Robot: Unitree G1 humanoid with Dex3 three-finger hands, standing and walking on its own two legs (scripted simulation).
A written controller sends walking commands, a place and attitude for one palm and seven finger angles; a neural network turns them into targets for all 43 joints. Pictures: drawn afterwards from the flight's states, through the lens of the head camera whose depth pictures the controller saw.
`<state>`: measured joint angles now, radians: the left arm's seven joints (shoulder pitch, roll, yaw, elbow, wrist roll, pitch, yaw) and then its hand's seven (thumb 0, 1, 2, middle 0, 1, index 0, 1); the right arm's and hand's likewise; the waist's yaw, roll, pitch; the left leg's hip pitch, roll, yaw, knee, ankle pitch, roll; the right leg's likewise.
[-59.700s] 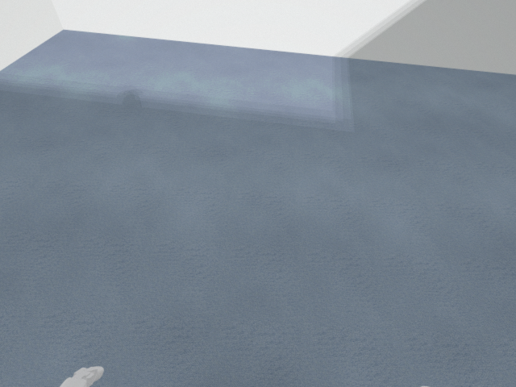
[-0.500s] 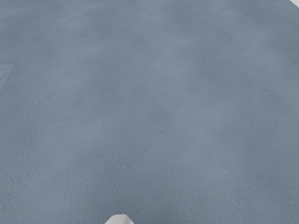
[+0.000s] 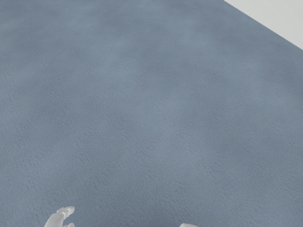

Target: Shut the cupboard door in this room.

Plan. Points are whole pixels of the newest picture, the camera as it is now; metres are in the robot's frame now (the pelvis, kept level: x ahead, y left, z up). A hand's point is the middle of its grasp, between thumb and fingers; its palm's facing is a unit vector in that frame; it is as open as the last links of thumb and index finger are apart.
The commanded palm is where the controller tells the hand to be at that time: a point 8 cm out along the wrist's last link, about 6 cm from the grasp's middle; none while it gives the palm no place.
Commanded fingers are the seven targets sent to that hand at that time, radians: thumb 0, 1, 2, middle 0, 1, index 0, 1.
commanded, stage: turn to face it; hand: left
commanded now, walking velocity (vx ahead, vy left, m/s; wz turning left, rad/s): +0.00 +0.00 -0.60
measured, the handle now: out of the picture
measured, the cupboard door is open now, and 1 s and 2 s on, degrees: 55 55 55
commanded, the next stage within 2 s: none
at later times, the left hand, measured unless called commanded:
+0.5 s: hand (90, 222) +0.15 +0.20 -0.19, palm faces -0.23 -0.96 -0.17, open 7.4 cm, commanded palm none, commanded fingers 0.00 0.90 0.90 -0.20 -0.30 -0.20 -0.30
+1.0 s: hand (124, 192) +0.23 +0.10 -0.15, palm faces -0.55 -0.79 -0.27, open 7.3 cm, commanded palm none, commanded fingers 0.00 0.90 0.90 -0.20 -0.30 -0.20 -0.30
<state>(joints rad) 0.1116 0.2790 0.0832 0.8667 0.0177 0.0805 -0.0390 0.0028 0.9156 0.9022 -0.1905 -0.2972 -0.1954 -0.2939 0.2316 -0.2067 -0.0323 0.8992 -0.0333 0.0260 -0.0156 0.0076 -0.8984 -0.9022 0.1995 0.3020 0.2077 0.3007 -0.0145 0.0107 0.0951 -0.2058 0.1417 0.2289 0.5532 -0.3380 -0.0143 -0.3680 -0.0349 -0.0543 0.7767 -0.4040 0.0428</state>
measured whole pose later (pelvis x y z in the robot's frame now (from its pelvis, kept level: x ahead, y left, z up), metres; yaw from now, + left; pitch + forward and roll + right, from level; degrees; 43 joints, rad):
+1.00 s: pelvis +0.02 -0.01 -0.01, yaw -34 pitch +0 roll +0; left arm 0.14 0.21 0.05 0.87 0.01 0.03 -0.01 0.00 0.91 0.90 -0.19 -0.30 -0.20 -0.29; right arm 0.23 -0.27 -0.07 0.92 -0.02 0.08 -0.02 0.01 -0.90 -0.90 0.20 0.30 0.20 0.30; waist -0.02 0.05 0.09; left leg -0.46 0.11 0.07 1.12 -0.48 -0.07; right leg -0.29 0.01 -0.03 0.58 -0.30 -0.02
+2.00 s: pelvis +0.03 +0.00 +0.01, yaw -69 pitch +2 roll +1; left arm 0.17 0.21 0.04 0.90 0.02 0.04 -0.01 0.00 0.91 0.90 -0.20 -0.30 -0.20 -0.30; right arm 0.18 -0.26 -0.06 0.89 -0.02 0.06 -0.01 0.01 -0.90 -0.90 0.19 0.30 0.20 0.30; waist -0.01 0.01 0.08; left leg -0.50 0.09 0.01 1.03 -0.38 -0.09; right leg -0.27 0.04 0.05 0.47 -0.22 -0.04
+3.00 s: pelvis +0.04 -0.05 -0.01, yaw -94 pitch +1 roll -1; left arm 0.24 0.21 0.05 0.99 0.01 0.04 -0.01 0.00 0.91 0.90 -0.20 -0.30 -0.20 -0.30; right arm 0.26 -0.20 -0.03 0.95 -0.04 0.00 -0.01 0.01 -0.90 -0.90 0.20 0.30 0.20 0.30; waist -0.01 -0.04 0.00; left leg -0.30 0.05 0.07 0.58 -0.32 -0.02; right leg -0.26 0.03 0.02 0.62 -0.41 -0.02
